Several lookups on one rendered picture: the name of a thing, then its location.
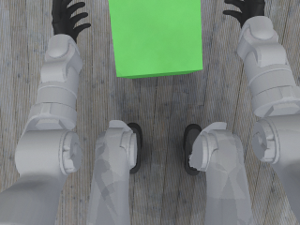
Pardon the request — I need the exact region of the carton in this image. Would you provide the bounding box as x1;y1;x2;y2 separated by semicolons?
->
108;0;203;79

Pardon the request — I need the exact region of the robot left upper arm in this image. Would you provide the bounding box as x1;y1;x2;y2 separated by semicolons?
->
0;128;83;225

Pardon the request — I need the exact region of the robot right upper arm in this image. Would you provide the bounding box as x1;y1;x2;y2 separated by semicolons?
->
251;113;300;224

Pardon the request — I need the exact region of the robot left hand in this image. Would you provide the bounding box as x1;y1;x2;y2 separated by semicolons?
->
52;0;91;43

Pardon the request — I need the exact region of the robot right forearm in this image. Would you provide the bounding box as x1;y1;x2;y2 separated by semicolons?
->
236;16;300;118

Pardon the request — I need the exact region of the robot left forearm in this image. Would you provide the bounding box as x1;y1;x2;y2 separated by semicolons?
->
15;34;83;172

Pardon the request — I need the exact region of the robot right hand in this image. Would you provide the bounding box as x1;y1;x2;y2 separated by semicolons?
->
222;0;265;29

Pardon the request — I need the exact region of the robot right shin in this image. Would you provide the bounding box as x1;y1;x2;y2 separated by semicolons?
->
188;122;244;172

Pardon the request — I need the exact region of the robot left shin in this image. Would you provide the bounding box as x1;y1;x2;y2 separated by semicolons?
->
95;120;137;168

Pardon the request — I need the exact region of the robot shin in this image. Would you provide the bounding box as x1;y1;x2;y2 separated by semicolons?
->
188;122;244;172
95;120;137;168

